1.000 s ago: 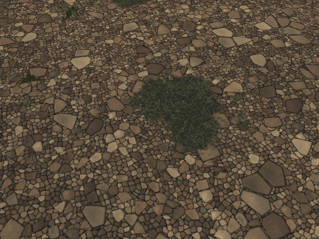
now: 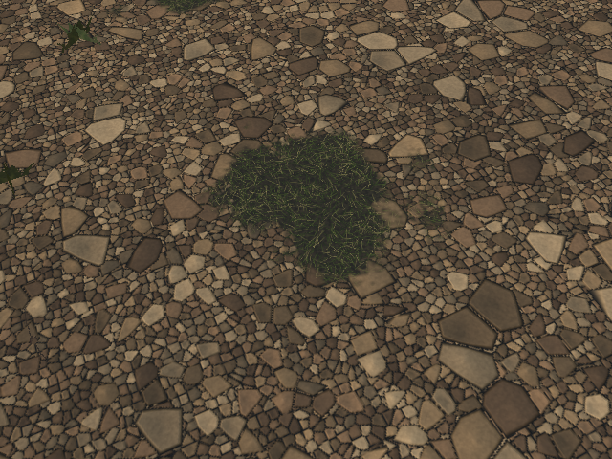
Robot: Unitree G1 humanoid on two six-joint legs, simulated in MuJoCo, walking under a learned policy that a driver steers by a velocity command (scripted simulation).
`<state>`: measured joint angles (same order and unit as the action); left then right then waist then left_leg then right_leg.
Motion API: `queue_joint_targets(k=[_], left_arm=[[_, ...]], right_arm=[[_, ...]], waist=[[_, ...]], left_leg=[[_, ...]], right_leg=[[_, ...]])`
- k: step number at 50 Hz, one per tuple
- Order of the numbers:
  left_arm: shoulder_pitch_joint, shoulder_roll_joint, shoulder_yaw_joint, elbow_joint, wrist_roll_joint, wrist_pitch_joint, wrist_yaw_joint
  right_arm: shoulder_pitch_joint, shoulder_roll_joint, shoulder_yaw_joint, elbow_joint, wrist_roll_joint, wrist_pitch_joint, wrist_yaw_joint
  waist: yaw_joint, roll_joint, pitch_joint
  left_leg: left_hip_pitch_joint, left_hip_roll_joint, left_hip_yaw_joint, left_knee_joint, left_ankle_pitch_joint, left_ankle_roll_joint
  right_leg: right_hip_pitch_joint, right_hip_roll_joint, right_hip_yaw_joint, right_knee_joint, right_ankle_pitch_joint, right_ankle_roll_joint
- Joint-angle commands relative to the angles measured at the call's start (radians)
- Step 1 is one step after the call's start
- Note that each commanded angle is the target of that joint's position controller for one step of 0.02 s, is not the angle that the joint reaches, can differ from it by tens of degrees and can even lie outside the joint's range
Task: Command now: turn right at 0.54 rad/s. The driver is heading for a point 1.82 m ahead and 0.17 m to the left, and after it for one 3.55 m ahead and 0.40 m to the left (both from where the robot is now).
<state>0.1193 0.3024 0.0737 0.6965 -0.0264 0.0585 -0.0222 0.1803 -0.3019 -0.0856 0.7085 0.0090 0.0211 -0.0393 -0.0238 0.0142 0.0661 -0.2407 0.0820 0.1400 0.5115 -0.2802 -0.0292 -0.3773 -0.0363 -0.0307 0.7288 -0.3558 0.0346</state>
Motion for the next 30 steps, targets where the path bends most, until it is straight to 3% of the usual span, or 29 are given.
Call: queue_joint_targets(k=[1, 2, 3, 4, 5, 6, 7, 8, 10, 13, 15, 17, 19, 21, 23, 24, 25, 26, 27, 29, 30], left_arm=[[0.099, 0.122, 0.046, -0.045, 0.008, -0.002, 0.003], [0.135, 0.240, 0.077, -0.058, 0.007, -0.005, 0.021], [0.124, 0.307, 0.080, -0.093, 0.047, -0.025, 0.017], [0.131, 0.255, 0.067, -0.095, 0.060, -0.049, 0.009], [0.091, 0.225, 0.055, -0.091, 0.050, -0.065, 0.011], [0.042, 0.198, 0.050, -0.093, 0.029, -0.068, 0.019], [0.006, 0.171, 0.039, -0.098, 0.013, -0.065, 0.027], [-0.004, 0.156, 0.031, -0.102, 0.014, -0.061, 0.035], [-0.004, 0.114, 0.013, -0.101, 0.029, -0.062, 0.044], [-0.003, 0.055, -0.013, -0.074, 0.041, -0.068, 0.048], [0.001, 0.052, -0.019, -0.051, 0.054, -0.070, 0.045], [0.011, 0.082, -0.013, -0.030, 0.062, -0.069, 0.037], [0.002, 0.117, -0.004, -0.019, 0.052, -0.064, 0.035], [-0.007, 0.133, 0.003, -0.012, 0.037, -0.056, 0.042], [0.018, 0.139, 0.009, 0.003, 0.025, -0.051, 0.051], [0.036, 0.133, 0.012, 0.003, 0.029, -0.053, 0.057], [0.061, 0.122, 0.015, -0.010, 0.044, -0.059, 0.059], [0.026, 0.108, 0.015, -0.021, 0.050, -0.060, 0.063], [-0.021, 0.094, 0.016, -0.034, 0.048, -0.057, 0.064], [-0.067, 0.044, 0.012, -0.058, 0.042, -0.047, 0.062], [-0.076, 0.043, 0.014, -0.072, 0.037, -0.044, 0.054]], right_arm=[[0.028, -0.137, -0.038, -0.029, 0.017, -0.013, 0.007], [0.044, -0.083, -0.022, -0.042, -0.025, -0.015, 0.014], [-0.051, -0.067, -0.010, -0.114, -0.041, -0.020, 0.006], [-0.104, -0.114, -0.023, -0.115, -0.022, -0.020, 0.000], [-0.104, -0.119, -0.027, -0.112, -0.007, -0.017, -0.004], [-0.080, -0.123, -0.033, -0.087, -0.013, -0.014, -0.014], [-0.071, -0.135, -0.038, -0.080, -0.022, -0.010, -0.022], [-0.049, -0.130, -0.039, -0.071, -0.022, -0.009, -0.019], [0.000, -0.105, -0.031, -0.043, -0.011, -0.008, -0.010], [-0.015, -0.049, -0.006, -0.032, -0.008, -0.003, -0.001], [-0.037, -0.036, 0.006, -0.030, -0.008, -0.003, 0.009], [-0.049, -0.068, 0.002, -0.032, 0.000, -0.003, 0.014], [-0.053, -0.099, -0.004, -0.039, 0.006, -0.005, 0.014], [-0.033, -0.100, -0.003, -0.037, 0.008, -0.011, 0.014], [-0.009, -0.103, 0.000, -0.036, 0.000, -0.019, 0.017], [-0.009, -0.133, -0.006, -0.044, -0.005, -0.020, 0.017], [-0.012, -0.184, -0.021, -0.044, -0.002, -0.019, 0.016], [0.008, -0.172, -0.025, -0.040, 0.010, -0.016, 0.018], [0.019, -0.163, -0.025, -0.047, 0.010, -0.016, 0.019], [0.033, -0.171, -0.027, -0.057, -0.001, -0.017, 0.012], [0.049, -0.176, -0.028, -0.059, -0.010, -0.027, 0.012]], waist=[[0.044, 0.067, -0.160], [0.032, -0.188, -0.147], [0.060, -0.317, -0.180], [0.105, -0.168, -0.213], [0.069, -0.142, -0.165], [0.041, -0.096, -0.140], [0.026, -0.106, -0.127], [0.013, -0.123, -0.139], [0.004, -0.120, -0.183], [0.015, -0.119, -0.177], [0.036, -0.143, -0.149], [0.055, -0.148, -0.104], [0.056, -0.139, -0.064], [0.039, -0.117, -0.059], [0.020, -0.086, -0.075], [0.028, -0.047, -0.098], [0.067, 0.062, -0.129], [0.049, 0.122, -0.158], [0.027, 0.151, -0.149], [0.001, 0.228, -0.126], [-0.017, 0.248, -0.123]], left_leg=[[0.009, 0.159, -0.058, 0.073, 0.262, 0.104], [-0.247, 0.053, 0.031, 0.353, -0.103, -0.002], [-0.449, -0.084, -0.086, 0.592, -0.437, -0.053], [-0.456, -0.063, -0.200, 0.703, -0.415, -0.046], [-0.461, -0.049, -0.218, 0.708, -0.322, -0.029], [-0.460, -0.034, -0.225, 0.671, -0.233, -0.029], [-0.447, -0.029, -0.232, 0.638, -0.173, -0.034], [-0.397, -0.041, -0.221, 0.651, -0.126, -0.042], [-0.339, -0.046, -0.205, 0.633, -0.063, -0.054], [-0.240, -0.013, -0.203, 0.420, -0.010, -0.064], [-0.142, -0.001, -0.193, 0.285, -0.014, -0.062], [-0.098, -0.008, -0.176, 0.213, -0.051, -0.054], [-0.111, -0.020, -0.164, 0.168, -0.089, -0.042], [-0.106, -0.034, -0.151, 0.098, -0.062, -0.027], [-0.059, -0.036, -0.153, -0.025, 0.118, 0.000], [-0.025, -0.009, -0.198, -0.021, 0.308, 0.023], [0.011, 0.023, -0.252, 0.032, 0.493, 0.056], [0.005, 0.048, -0.320, 0.006, 0.470, 0.106], [0.011, 0.093, -0.410, -0.045, 0.434, 0.152], [0.073, 0.180, -0.583, -0.125, 0.412, 0.254], [0.115, 0.223, -0.645, -0.155, 0.437, 0.298]], right_leg=[[0.238, 0.060, -0.028, -0.283, 0.230, -0.065], [0.401, -0.145, 0.288, -0.348, 0.560, -0.154], [0.379, -0.369, 0.613, -0.367, 0.735, -0.388], [0.359, -0.350, 0.576, -0.393, 0.634, -0.418], [0.320, -0.288, 0.486, -0.392, 0.546, -0.359], [0.297, -0.231, 0.428, -0.388, 0.456, -0.299], [0.272, -0.205, 0.399, -0.388, 0.447, -0.270], [0.243, -0.181, 0.367, -0.389, 0.481, -0.263], [0.251, -0.165, 0.304, -0.388, 0.531, -0.264], [0.241, -0.135, 0.233, -0.395, 0.472, -0.243], [0.197, -0.132, 0.216, -0.418, 0.375, -0.241], [0.169, -0.149, 0.238, -0.436, 0.278, -0.253], [0.176, -0.171, 0.270, -0.424, 0.251, -0.264], [0.209, -0.185, 0.277, -0.383, 0.333, -0.263], [0.242, -0.172, 0.246, -0.331, 0.424, -0.227], [0.240, -0.142, 0.212, -0.286, 0.400, -0.191], [0.212, -0.063, 0.136, -0.236, 0.347, -0.152], [0.204, 0.003, 0.050, -0.173, 0.292, -0.111], [0.152, 0.050, -0.004, -0.096, 0.218, -0.074], [-0.013, 0.121, 0.008, 0.029, -0.035, -0.048], [-0.098, 0.123, 0.058, 0.155, -0.245, -0.046]])
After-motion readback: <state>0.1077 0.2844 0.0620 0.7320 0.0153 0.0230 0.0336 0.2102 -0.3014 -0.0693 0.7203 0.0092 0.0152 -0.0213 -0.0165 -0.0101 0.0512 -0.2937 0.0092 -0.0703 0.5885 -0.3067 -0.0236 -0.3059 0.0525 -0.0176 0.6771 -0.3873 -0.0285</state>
